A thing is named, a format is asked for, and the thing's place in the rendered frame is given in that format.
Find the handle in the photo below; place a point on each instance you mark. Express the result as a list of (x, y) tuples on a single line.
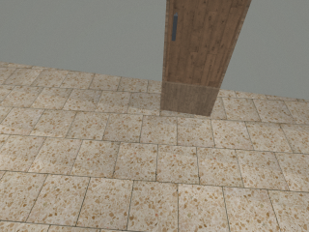
[(174, 29)]

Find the cupboard door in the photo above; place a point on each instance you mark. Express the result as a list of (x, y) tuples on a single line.
[(206, 31)]

